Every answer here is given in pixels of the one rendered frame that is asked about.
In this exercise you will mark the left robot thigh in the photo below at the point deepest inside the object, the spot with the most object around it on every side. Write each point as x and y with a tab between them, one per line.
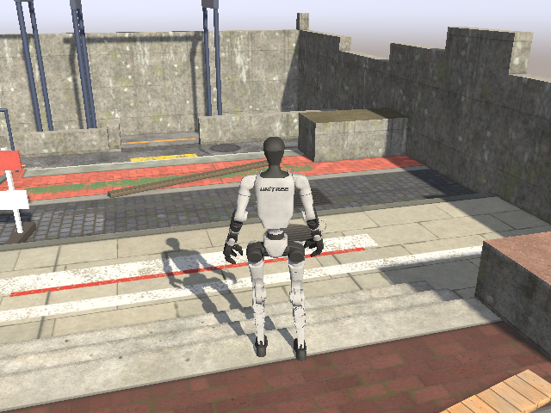
255	258

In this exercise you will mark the left robot shin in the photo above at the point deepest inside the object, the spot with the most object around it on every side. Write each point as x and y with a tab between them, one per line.
259	316

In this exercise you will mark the robot right hand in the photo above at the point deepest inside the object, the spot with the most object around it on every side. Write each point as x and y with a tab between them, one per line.
319	244

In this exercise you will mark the robot right upper arm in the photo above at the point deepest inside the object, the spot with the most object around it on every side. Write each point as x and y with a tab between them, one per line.
301	182

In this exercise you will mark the robot left forearm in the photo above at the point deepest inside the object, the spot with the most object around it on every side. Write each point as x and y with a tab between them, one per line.
234	231

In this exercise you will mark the robot right forearm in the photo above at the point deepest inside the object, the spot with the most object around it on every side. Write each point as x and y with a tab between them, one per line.
314	227

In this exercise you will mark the robot left hand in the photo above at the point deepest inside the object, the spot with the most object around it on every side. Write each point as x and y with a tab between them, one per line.
228	251

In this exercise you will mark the robot left upper arm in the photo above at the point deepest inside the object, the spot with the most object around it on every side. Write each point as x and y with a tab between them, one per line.
243	197

